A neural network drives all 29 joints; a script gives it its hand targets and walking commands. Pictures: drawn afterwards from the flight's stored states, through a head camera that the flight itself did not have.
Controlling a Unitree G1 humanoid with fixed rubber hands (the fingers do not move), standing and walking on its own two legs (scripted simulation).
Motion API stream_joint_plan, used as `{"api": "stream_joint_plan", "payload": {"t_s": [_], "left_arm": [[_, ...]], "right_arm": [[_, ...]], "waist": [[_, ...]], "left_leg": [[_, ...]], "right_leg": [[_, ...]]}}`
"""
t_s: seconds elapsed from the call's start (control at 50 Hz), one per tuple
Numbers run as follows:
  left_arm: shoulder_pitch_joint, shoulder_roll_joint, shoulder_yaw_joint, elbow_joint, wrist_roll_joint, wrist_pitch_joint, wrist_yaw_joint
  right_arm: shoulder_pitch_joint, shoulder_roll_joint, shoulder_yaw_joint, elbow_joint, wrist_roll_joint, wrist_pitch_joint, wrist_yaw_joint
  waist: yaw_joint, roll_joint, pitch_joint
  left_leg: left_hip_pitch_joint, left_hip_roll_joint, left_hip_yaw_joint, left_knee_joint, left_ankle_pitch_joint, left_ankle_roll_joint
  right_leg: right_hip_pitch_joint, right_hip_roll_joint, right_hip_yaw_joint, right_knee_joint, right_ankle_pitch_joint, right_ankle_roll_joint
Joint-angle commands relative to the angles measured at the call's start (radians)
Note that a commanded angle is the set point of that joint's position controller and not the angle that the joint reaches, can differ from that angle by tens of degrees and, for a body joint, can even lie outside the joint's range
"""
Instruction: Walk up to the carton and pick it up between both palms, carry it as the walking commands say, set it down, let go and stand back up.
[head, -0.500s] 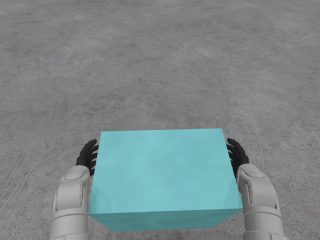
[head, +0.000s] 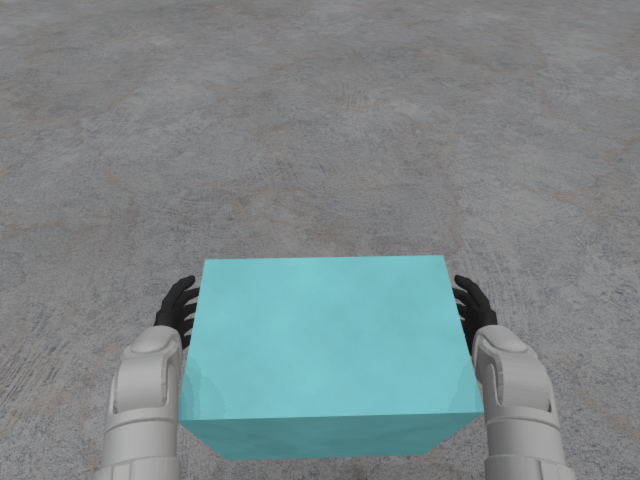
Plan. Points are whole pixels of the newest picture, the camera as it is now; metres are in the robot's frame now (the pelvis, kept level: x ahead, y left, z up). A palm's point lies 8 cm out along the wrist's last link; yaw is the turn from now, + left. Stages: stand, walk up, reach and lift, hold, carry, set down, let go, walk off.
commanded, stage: hold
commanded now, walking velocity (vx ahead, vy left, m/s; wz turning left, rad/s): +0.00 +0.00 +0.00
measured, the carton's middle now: (325, 367) +0.27 +0.00 -0.03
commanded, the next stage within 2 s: carry in 0.96 s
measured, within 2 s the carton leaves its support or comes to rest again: neither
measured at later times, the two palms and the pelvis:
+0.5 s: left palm (174, 334) +0.28 +0.20 +0.04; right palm (483, 338) +0.27 -0.20 +0.04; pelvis +0.00 +0.00 +0.00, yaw +0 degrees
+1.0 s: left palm (174, 332) +0.28 +0.20 +0.04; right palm (482, 335) +0.28 -0.20 +0.04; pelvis +0.00 +0.00 -0.01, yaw +0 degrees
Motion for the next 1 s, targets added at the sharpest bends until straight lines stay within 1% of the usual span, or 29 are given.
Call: {"api": "stream_joint_plan", "payload": {"t_s": [0.0,0.22,0.42,0.92,0.94,0.96,0.98], "left_arm": [[-0.448,-0.736,-0.563,-0.120,-0.174,-0.024,-0.135],[-0.419,-0.737,-0.575,-0.143,-0.177,-0.017,-0.119],[-0.404,-0.725,-0.581,-0.157,-0.178,-0.016,-0.111],[-0.436,-0.720,-0.573,-0.134,-0.179,-0.022,-0.126],[-0.496,-0.816,-0.641,-0.128,-0.217,-0.015,-0.125],[-0.492,-0.820,-0.630,-0.106,-0.211,-0.015,-0.122],[-0.496,-0.804,-0.616,-0.110,-0.209,-0.014,-0.119]], "right_arm": [[-0.453,0.718,0.548,-0.096,0.157,-0.019,0.121],[-0.431,0.696,0.554,-0.123,0.165,-0.018,0.123],[-0.420,0.684,0.561,-0.140,0.169,-0.019,0.120],[-0.440,0.716,0.562,-0.115,0.163,-0.020,0.115],[-0.497,0.781,0.634,-0.141,0.198,-0.016,0.108],[-0.494,0.786,0.626,-0.134,0.190,-0.012,0.113],[-0.506,0.781,0.637,-0.142,0.195,-0.012,0.111]], "waist": [[-0.003,0.009,-0.229],[-0.008,0.013,-0.233],[-0.006,0.010,-0.234],[-0.007,0.002,-0.238],[0.003,0.036,-0.363],[0.004,0.042,-0.405],[0.007,0.022,-0.373]], "left_leg": [[0.104,-0.093,-0.043,-0.012,0.114,0.011],[0.113,-0.090,-0.047,-0.008,0.148,0.005],[0.111,-0.091,-0.048,-0.002,0.150,0.005],[0.078,-0.097,-0.041,0.001,0.098,0.015],[-0.004,0.124,-0.067,0.150,0.041,0.037],[-0.044,0.115,-0.077,0.167,-0.028,0.049],[-0.119,0.113,-0.062,0.192,-0.063,0.034]], "right_leg": [[-0.023,0.082,0.051,-0.040,0.134,-0.010],[-0.029,0.088,0.050,-0.034,0.155,-0.014],[-0.039,0.088,0.051,-0.029,0.155,-0.014],[-0.042,0.081,0.052,-0.029,0.129,-0.012],[-0.166,-0.135,0.032,0.127,0.026,-0.030],[-0.206,-0.133,0.077,0.144,-0.001,-0.039],[-0.241,-0.163,0.106,0.139,-0.012,-0.029]]}}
